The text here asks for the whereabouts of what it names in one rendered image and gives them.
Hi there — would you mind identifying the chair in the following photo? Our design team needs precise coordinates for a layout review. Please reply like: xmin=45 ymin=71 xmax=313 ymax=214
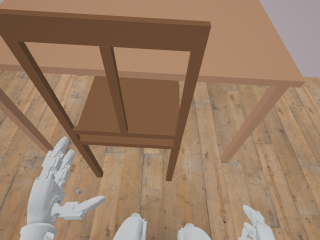
xmin=0 ymin=9 xmax=211 ymax=181

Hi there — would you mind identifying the robot left hand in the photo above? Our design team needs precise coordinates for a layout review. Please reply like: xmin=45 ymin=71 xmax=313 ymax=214
xmin=27 ymin=136 xmax=106 ymax=226

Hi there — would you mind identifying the table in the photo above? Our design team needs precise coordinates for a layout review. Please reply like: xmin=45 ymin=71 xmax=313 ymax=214
xmin=0 ymin=0 xmax=306 ymax=163

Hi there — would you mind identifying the robot right shin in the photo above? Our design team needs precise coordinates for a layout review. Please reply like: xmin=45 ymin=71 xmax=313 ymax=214
xmin=184 ymin=223 xmax=194 ymax=228

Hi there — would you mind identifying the robot left thigh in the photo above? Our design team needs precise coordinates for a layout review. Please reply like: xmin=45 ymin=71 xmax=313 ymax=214
xmin=113 ymin=216 xmax=147 ymax=240

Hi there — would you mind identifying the robot left forearm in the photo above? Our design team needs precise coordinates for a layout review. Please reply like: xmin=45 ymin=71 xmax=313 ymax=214
xmin=19 ymin=223 xmax=57 ymax=240

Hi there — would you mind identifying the robot right hand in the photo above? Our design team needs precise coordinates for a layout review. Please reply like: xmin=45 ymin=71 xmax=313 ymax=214
xmin=238 ymin=205 xmax=276 ymax=240

